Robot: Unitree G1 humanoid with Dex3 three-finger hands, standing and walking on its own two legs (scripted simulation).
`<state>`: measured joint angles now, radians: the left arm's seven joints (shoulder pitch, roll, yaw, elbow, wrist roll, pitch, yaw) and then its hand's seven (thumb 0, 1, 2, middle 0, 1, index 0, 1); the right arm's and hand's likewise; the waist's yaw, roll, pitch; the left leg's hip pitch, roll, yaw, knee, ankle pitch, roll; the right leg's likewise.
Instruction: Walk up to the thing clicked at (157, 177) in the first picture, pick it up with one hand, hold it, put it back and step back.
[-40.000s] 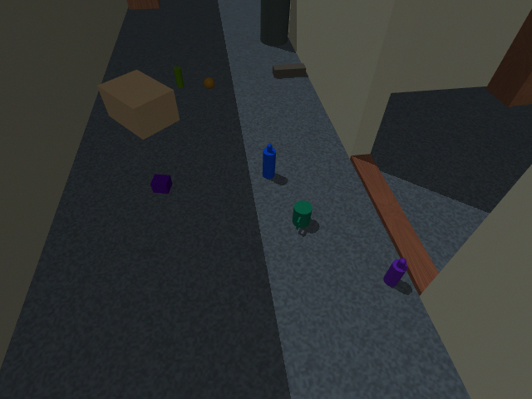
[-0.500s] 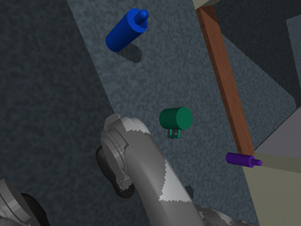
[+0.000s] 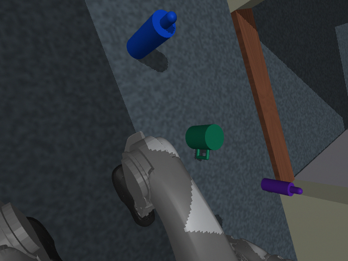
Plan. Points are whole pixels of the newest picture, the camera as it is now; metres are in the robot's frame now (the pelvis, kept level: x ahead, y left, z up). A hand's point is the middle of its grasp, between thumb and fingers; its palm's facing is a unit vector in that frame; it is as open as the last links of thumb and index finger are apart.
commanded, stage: settle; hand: left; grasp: from above
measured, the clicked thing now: out of the picture +0.46 +0.35 -0.30
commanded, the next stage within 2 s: lift in 0.44 s
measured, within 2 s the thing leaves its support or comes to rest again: neither
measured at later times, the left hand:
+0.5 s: hand out of the picture +0.46 +0.37 -0.18, palm faces +0.05 -0.49 -0.87, open 11.1 cm
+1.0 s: hand out of the picture +0.44 +0.36 -0.10, palm faces +0.11 -0.48 -0.87, open 11.2 cm
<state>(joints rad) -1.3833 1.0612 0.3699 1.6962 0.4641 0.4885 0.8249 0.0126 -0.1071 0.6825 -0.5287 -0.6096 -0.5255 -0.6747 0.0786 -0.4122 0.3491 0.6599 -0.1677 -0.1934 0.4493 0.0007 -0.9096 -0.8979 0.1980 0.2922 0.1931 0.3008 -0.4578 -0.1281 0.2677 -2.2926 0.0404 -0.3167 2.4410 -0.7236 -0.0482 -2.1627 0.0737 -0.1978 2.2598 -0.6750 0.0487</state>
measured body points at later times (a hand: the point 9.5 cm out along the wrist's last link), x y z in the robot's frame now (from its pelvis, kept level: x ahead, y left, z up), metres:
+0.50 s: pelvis +0.00 +0.00 +0.02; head +0.29 +0.11 +0.35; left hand +0.46 +0.39 -0.13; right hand +0.02 -0.26 -0.05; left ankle +0.06 +0.14 -0.30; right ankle +0.11 -0.12 -0.30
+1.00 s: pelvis +0.01 -0.01 +0.03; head +0.25 +0.07 +0.40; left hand +0.43 +0.39 -0.05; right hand +0.05 -0.28 -0.07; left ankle +0.06 +0.14 -0.30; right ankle +0.11 -0.12 -0.30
